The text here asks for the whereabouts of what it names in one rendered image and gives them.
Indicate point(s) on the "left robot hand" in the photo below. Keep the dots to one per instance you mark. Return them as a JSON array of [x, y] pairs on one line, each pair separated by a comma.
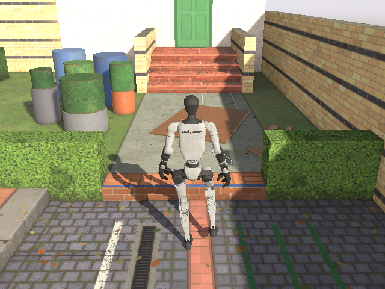
[[166, 171]]

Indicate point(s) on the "left robot forearm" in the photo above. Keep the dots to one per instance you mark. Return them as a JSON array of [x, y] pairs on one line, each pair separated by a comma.
[[164, 159]]

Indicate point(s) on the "right robot forearm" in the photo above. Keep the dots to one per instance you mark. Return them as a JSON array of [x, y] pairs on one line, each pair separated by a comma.
[[222, 161]]

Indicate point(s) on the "right robot hand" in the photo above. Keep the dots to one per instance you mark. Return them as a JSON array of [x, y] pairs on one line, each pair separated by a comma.
[[226, 179]]

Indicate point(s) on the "robot left thigh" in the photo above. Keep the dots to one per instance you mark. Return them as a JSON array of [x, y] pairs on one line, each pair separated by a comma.
[[180, 186]]

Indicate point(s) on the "robot right shin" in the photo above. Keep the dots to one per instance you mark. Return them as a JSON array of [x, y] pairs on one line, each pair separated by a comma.
[[212, 208]]

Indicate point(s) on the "right robot upper arm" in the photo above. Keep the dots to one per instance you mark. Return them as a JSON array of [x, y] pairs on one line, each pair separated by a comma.
[[210, 126]]

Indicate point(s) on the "left robot upper arm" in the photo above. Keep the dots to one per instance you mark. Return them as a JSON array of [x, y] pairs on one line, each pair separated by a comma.
[[173, 127]]

